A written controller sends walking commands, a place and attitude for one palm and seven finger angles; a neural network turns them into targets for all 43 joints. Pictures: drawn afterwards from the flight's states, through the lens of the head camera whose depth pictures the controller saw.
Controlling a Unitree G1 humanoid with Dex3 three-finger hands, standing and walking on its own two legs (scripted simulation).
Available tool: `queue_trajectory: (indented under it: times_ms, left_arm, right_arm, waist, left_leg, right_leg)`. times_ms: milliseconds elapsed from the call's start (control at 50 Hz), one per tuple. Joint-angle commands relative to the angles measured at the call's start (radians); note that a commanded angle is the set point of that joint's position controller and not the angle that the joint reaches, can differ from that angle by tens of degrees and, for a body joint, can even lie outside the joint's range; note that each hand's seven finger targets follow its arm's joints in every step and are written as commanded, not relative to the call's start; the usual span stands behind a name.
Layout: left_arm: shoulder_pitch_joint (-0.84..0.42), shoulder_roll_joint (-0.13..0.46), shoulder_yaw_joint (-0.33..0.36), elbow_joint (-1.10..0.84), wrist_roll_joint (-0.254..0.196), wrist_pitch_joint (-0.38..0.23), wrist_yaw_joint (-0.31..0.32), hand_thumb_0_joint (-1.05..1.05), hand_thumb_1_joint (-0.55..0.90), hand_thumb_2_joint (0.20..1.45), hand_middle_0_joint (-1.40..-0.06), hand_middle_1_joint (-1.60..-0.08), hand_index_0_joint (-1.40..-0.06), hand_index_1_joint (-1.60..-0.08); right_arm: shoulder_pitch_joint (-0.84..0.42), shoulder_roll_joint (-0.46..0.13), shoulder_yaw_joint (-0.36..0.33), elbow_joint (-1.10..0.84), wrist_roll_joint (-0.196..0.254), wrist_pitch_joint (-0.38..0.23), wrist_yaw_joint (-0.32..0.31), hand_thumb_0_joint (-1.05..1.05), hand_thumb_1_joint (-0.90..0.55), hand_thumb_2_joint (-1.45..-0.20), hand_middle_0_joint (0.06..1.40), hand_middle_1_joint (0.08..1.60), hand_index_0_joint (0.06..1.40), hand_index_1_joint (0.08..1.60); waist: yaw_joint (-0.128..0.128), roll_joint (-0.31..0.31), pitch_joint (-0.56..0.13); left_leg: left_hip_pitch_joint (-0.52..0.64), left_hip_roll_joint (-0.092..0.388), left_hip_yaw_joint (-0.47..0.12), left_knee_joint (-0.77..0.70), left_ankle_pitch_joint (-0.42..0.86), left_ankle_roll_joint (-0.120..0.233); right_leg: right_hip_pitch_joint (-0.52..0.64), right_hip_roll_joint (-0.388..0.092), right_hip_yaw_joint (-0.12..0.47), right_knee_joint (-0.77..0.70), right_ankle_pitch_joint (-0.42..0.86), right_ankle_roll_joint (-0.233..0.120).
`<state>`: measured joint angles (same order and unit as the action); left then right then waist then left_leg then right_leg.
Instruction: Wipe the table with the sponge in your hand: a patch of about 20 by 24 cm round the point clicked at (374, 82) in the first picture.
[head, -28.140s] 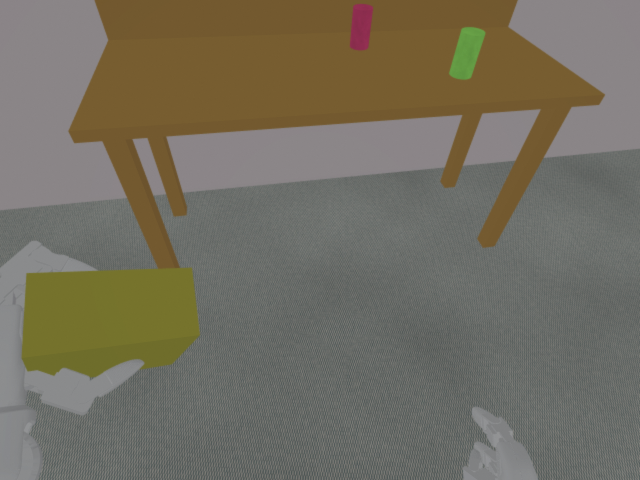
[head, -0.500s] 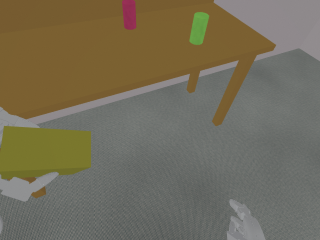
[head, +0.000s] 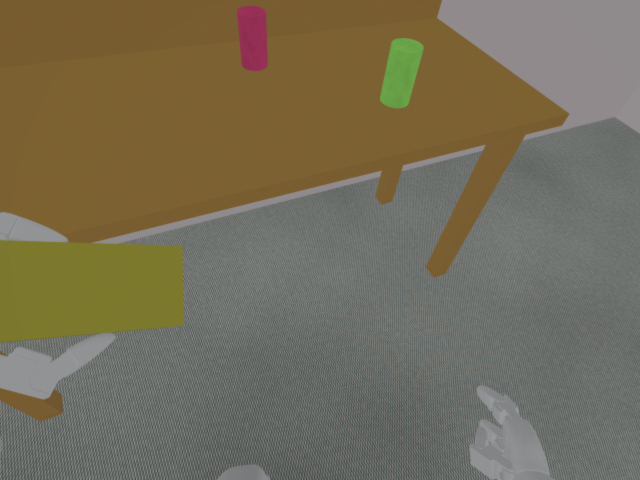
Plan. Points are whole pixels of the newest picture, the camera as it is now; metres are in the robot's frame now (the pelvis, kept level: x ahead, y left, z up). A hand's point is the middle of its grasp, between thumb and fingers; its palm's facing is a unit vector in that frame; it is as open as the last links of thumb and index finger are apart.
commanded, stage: shuffle to correct the standing spot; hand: left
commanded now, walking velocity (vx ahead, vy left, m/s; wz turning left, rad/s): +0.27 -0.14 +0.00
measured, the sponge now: (113, 294) +0.24 +0.21 +0.17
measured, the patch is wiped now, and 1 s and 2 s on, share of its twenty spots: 0.00 0.00 0.00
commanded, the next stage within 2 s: come to a stop and stand still in 1.56 s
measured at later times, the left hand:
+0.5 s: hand (182, 185) +0.34 +0.17 +0.21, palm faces +0.45 -0.82 -0.36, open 10.6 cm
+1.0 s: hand (280, 123) +0.46 +0.10 +0.20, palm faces +0.43 -0.82 -0.38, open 10.6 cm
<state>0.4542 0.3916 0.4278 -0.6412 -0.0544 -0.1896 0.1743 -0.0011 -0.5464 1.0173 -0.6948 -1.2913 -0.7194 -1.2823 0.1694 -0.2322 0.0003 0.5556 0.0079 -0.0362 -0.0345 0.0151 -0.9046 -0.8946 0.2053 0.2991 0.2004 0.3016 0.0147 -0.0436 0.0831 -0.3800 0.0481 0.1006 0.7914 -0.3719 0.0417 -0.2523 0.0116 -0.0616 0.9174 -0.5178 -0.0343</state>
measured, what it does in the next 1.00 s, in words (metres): walks ahead: right foot, then left foot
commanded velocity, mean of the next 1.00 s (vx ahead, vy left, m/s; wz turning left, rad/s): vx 0.27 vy -0.12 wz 0.00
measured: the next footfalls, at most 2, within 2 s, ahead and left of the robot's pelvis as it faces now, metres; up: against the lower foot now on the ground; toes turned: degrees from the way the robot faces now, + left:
right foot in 0.28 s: +0.21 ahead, -0.16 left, +0.00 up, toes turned -7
left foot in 0.56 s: +0.21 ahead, +0.05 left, +0.00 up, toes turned +8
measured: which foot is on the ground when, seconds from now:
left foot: down 0.00-0.28, up 0.30-0.54, down 0.56-0.82, up 0.84-1.00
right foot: up 0.00-0.26, down 0.28-0.56, up 0.58-0.80, down 0.82-1.00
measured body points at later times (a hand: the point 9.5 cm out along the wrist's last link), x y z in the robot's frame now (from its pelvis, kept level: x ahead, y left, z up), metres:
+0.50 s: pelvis +0.12 -0.08 +0.02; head +0.14 -0.06 +0.47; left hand +0.31 +0.22 +0.23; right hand +0.30 -0.32 -0.06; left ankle +0.14 +0.04 -0.67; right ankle +0.17 -0.15 -0.71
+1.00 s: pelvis +0.25 -0.15 +0.02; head +0.27 -0.14 +0.47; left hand +0.44 +0.14 +0.22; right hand +0.43 -0.37 -0.07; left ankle +0.25 -0.02 -0.65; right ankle +0.29 -0.22 -0.71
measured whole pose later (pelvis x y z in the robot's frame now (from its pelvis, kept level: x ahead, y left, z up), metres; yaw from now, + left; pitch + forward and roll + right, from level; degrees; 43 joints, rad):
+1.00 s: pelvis +0.25 -0.15 +0.02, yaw +1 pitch -2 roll -1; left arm 0.44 0.35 0.35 -0.55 -0.03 -0.12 0.15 0.00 -0.55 1.02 -0.69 -1.29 -0.72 -1.28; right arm 0.17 -0.20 0.03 0.62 0.02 -0.03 -0.04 0.02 -0.90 -0.89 0.21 0.30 0.20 0.30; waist 0.01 0.00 0.06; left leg -0.45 0.10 0.08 1.04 -0.48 0.00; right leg -0.28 0.01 -0.16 0.57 -0.26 -0.08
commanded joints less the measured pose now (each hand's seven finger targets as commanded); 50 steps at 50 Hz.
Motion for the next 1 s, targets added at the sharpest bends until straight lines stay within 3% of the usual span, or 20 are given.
queue_trajectory:
  times_ms: [0, 100, 220, 240, 260, 280, 320, 500, 520, 540, 560, 580, 660, 760, 780, 800, 820, 840, 900, 980]
  left_arm:
    - [-0.205, 0.188, 0.095, -0.135, -0.006, -0.047, -0.027, 0.000, 0.100, 1.300, -1.200, -1.600, -1.200, -1.600]
    - [-0.068, 0.126, 0.053, -0.167, 0.020, -0.028, -0.042, 0.000, 0.100, 1.300, -1.200, -1.600, -1.200, -1.600]
    - [0.026, 0.162, 0.107, -0.108, 0.017, -0.018, -0.016, 0.000, 0.100, 1.300, -1.200, -1.600, -1.200, -1.600]
    - [0.025, 0.187, 0.120, -0.091, 0.018, -0.009, -0.011, 0.000, 0.100, 1.300, -1.200, -1.600, -1.200, -1.600]
    - [-0.011, 0.216, 0.137, -0.098, 0.021, -0.004, -0.004, 0.000, 0.100, 1.300, -1.200, -1.600, -1.200, -1.600]
    - [-0.058, 0.245, 0.163, -0.126, 0.017, -0.006, 0.002, 0.000, 0.100, 1.300, -1.200, -1.600, -1.200, -1.600]
    - [-0.096, 0.197, 0.123, -0.114, 0.005, -0.013, -0.011, 0.000, 0.100, 1.300, -1.200, -1.600, -1.200, -1.600]
    - [-0.116, 0.126, 0.030, -0.156, -0.003, -0.011, 0.004, 0.000, 0.100, 1.300, -1.200, -1.600, -1.200, -1.600]
    - [-0.119, 0.126, 0.031, -0.167, -0.007, -0.013, 0.002, 0.000, 0.100, 1.300, -1.200, -1.600, -1.200, -1.600]
    - [-0.099, 0.124, 0.038, -0.174, -0.011, -0.013, 0.001, 0.000, 0.100, 1.300, -1.200, -1.600, -1.200, -1.600]
    - [-0.122, 0.129, 0.034, -0.186, 0.000, -0.023, -0.005, 0.000, 0.100, 1.300, -1.200, -1.600, -1.200, -1.600]
    - [-0.141, 0.179, 0.076, -0.167, 0.003, -0.028, -0.013, 0.000, 0.100, 1.300, -1.200, -1.600, -1.200, -1.600]
    - [-0.109, 0.172, 0.069, -0.216, 0.021, -0.019, -0.018, 0.000, 0.100, 1.300, -1.200, -1.600, -1.200, -1.600]
    - [-0.052, 0.123, 0.041, -0.083, 0.016, 0.008, -0.007, 0.000, 0.100, 1.300, -1.200, -1.600, -1.200, -1.600]
    - [-0.051, 0.136, 0.050, -0.051, 0.018, 0.014, -0.003, 0.000, 0.100, 1.300, -1.200, -1.600, -1.200, -1.600]
    - [-0.079, 0.170, 0.064, -0.050, 0.023, 0.020, 0.004, 0.000, 0.100, 1.300, -1.200, -1.600, -1.200, -1.600]
    - [-0.115, 0.203, 0.093, -0.065, 0.017, 0.022, 0.007, 0.000, 0.100, 1.300, -1.200, -1.600, -1.200, -1.600]
    - [-0.141, 0.168, 0.068, -0.074, 0.014, 0.017, -0.001, 0.000, 0.100, 1.300, -1.200, -1.600, -1.200, -1.600]
    - [-0.099, 0.166, 0.068, -0.115, 0.018, -0.001, -0.004, 0.000, 0.100, 1.300, -1.200, -1.600, -1.200, -1.600]
    - [-0.127, 0.153, 0.057, -0.167, 0.006, -0.019, 0.008, 0.000, 0.100, 1.300, -1.200, -1.600, -1.200, -1.600]
  right_arm:
    - [-0.097, -0.085, -0.029, -0.166, -0.008, -0.065, 0.003, 0.000, -0.900, -0.900, 0.200, 0.300, 0.200, 0.300]
    - [-0.065, -0.088, -0.036, -0.170, -0.001, -0.087, 0.014, 0.000, -0.900, -0.900, 0.200, 0.300, 0.200, 0.300]
    - [-0.052, -0.078, -0.025, -0.178, -0.002, -0.086, -0.008, 0.000, -0.900, -0.900, 0.200, 0.300, 0.200, 0.300]
    - [-0.057, -0.067, -0.021, -0.179, 0.002, -0.080, -0.013, 0.000, -0.900, -0.900, 0.200, 0.300, 0.200, 0.300]
    - [-0.052, -0.051, -0.024, -0.177, 0.008, -0.070, -0.016, 0.000, -0.900, -0.900, 0.200, 0.300, 0.200, 0.300]
    - [-0.081, -0.058, -0.026, -0.179, 0.009, -0.070, -0.019, 0.000, -0.900, -0.900, 0.200, 0.300, 0.200, 0.300]
    - [-0.064, -0.068, -0.027, -0.139, 0.019, -0.075, -0.010, 0.000, -0.900, -0.900, 0.200, 0.300, 0.200, 0.300]
    - [-0.066, -0.066, -0.025, -0.133, -0.008, -0.058, -0.033, 0.000, -0.900, -0.900, 0.200, 0.300, 0.200, 0.300]
    - [-0.058, -0.082, -0.034, -0.148, -0.010, -0.060, -0.038, 0.000, -0.900, -0.900, 0.200, 0.300, 0.200, 0.300]
    - [-0.059, -0.119, -0.043, -0.166, -0.003, -0.054, -0.041, 0.000, -0.900, -0.900, 0.200, 0.300, 0.200, 0.300]
    - [-0.073, -0.088, -0.030, -0.183, -0.005, -0.060, -0.034, 0.000, -0.900, -0.900, 0.200, 0.300, 0.200, 0.300]
    - [-0.093, -0.077, -0.028, -0.179, -0.002, -0.068, -0.029, 0.000, -0.900, -0.900, 0.200, 0.300, 0.200, 0.300]
    - [-0.063, -0.076, -0.028, -0.157, -0.009, -0.087, -0.021, 0.000, -0.900, -0.900, 0.200, 0.300, 0.200, 0.300]
    - [-0.042, -0.084, -0.027, -0.163, 0.000, -0.090, -0.015, 0.000, -0.900, -0.900, 0.200, 0.300, 0.200, 0.300]
    - [-0.039, -0.074, -0.028, -0.160, 0.006, -0.083, -0.015, 0.000, -0.900, -0.900, 0.200, 0.300, 0.200, 0.300]
    - [-0.036, -0.053, -0.027, -0.161, 0.012, -0.075, -0.015, 0.000, -0.900, -0.900, 0.200, 0.300, 0.200, 0.300]
    - [-0.073, -0.060, -0.024, -0.166, 0.016, -0.075, -0.020, 0.000, -0.900, -0.900, 0.200, 0.300, 0.200, 0.300]
    - [-0.076, -0.065, -0.028, -0.152, 0.023, -0.083, -0.015, 0.000, -0.900, -0.900, 0.200, 0.300, 0.200, 0.300]
    - [-0.099, -0.051, -0.008, -0.114, 0.015, -0.057, -0.011, 0.000, -0.900, -0.900, 0.200, 0.300, 0.200, 0.300]
    - [-0.113, -0.038, -0.005, -0.117, 0.000, -0.042, -0.023, 0.000, -0.900, -0.900, 0.200, 0.300, 0.200, 0.300]
  waist:
    - [-0.049, 0.125, -0.128]
    - [-0.014, 0.256, -0.148]
    - [-0.008, 0.142, -0.217]
    - [-0.005, 0.033, -0.241]
    - [-0.006, -0.167, -0.267]
    - [0.010, -0.227, -0.249]
    - [-0.008, -0.136, -0.193]
    - [-0.038, 0.113, -0.198]
    - [-0.040, 0.193, -0.181]
    - [-0.046, 0.387, -0.141]
    - [-0.047, 0.383, -0.083]
    - [-0.036, 0.259, -0.045]
    - [-0.016, 0.302, -0.123]
    - [-0.013, 0.205, -0.184]
    - [-0.003, 0.064, -0.218]
    - [-0.004, -0.189, -0.250]
    - [0.011, -0.274, -0.227]
    - [0.000, -0.184, -0.203]
    - [-0.012, -0.019, -0.130]
    - [-0.017, -0.033, -0.181]
  left_leg:
    - [0.381, 0.380, -0.652, -0.489, 0.335, 0.232]
    - [0.209, 0.225, -0.170, -0.460, 0.403, 0.116]
    - [0.038, 0.146, -0.009, -0.190, 0.179, 0.028]
    - [-0.051, 0.096, 0.030, 0.000, 0.090, 0.010]
    - [-0.216, 0.003, 0.050, 0.243, -0.092, -0.014]
    - [-0.302, 0.002, -0.019, 0.429, -0.212, -0.024]
    - [-0.294, 0.057, -0.095, 0.536, -0.158, -0.035]
    - [0.224, -0.009, 0.055, -0.195, 0.061, -0.031]
    - [0.258, 0.067, -0.096, -0.296, -0.036, 0.010]
    - [0.332, 0.278, -0.474, -0.481, -0.158, 0.100]
    - [0.312, 0.408, -0.689, -0.601, -0.148, 0.195]
    - [0.284, 0.412, -0.653, -0.606, -0.077, 0.208]
    - [0.331, 0.286, -0.245, -0.446, 0.383, 0.112]
    - [0.088, 0.165, 0.000, -0.203, 0.207, 0.018]
    - [-0.024, 0.114, 0.042, -0.009, 0.116, 0.001]
    - [-0.202, 0.017, 0.076, 0.235, -0.054, -0.026]
    - [-0.302, 0.004, 0.000, 0.409, -0.215, -0.034]
    - [-0.276, 0.034, -0.068, 0.486, -0.201, -0.030]
    - [-0.243, 0.096, -0.094, 0.382, -0.123, -0.047]
    - [0.036, 0.059, 0.005, 0.017, -0.016, -0.033]
  right_leg:
    - [-0.524, -0.029, 0.124, 0.449, 0.023, 0.024]
    - [-0.243, -0.084, 0.007, -0.057, 0.224, 0.032]
    - [0.225, 0.020, -0.133, -0.434, 0.346, 0.025]
    - [0.296, -0.064, -0.007, -0.464, 0.262, -0.023]
    - [0.368, -0.247, 0.334, -0.556, 0.153, -0.120]
    - [0.327, -0.378, 0.533, -0.638, 0.110, -0.204]
    - [0.154, -0.359, 0.497, -0.689, -0.070, -0.209]
    - [-0.093, -0.165, 0.052, -0.463, 0.053, -0.118]
    - [-0.159, -0.112, 0.033, -0.321, 0.046, -0.079]
    - [-0.356, -0.025, -0.028, -0.094, 0.006, -0.003]
    - [-0.452, 0.003, 0.038, 0.102, -0.019, 0.009]
    - [-0.492, -0.039, 0.093, 0.176, 0.044, 0.013]
    - [-0.381, -0.077, 0.011, -0.057, 0.128, 0.033]
    - [0.151, 0.035, -0.142, -0.462, 0.336, 0.024]
    - [0.271, -0.031, -0.037, -0.476, 0.285, -0.019]
    - [0.359, -0.215, 0.288, -0.550, 0.208, -0.113]
    - [0.326, -0.355, 0.498, -0.632, 0.196, -0.197]
    - [0.222, -0.350, 0.506, -0.669, 0.054, -0.208]
    - [0.112, -0.336, 0.346, -0.633, 0.261, -0.225]
    - [-0.007, -0.259, 0.138, -0.608, 0.262, -0.169]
